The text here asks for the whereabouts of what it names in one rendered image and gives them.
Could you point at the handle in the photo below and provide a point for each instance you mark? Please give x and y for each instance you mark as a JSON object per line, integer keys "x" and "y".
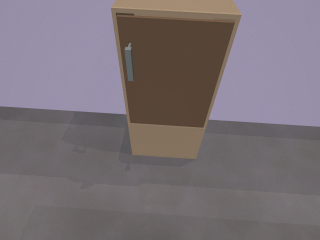
{"x": 129, "y": 62}

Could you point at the cupboard door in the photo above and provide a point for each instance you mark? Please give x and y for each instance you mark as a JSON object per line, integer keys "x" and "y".
{"x": 176, "y": 63}

